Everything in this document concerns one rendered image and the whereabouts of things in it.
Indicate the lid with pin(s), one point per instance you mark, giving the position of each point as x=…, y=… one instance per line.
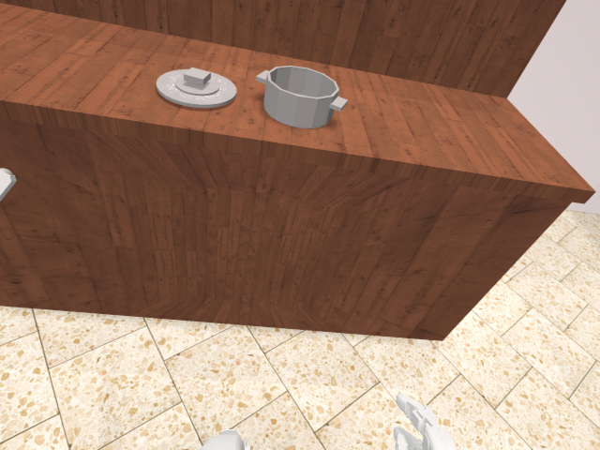
x=218, y=91

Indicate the table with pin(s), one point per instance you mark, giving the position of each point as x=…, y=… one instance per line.
x=393, y=220

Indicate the pot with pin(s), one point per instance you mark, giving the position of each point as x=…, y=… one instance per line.
x=300, y=97

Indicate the right robot hand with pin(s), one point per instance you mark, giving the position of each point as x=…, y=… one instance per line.
x=424, y=420

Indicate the knob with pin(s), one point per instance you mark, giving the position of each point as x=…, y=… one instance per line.
x=198, y=76

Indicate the left robot shin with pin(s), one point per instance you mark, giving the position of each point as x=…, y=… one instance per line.
x=229, y=431

